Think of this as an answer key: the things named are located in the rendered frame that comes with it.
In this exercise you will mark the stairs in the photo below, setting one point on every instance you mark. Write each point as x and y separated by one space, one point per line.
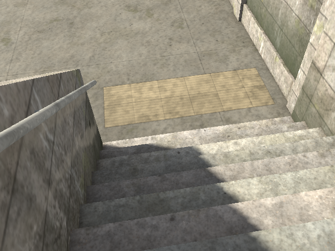
266 185

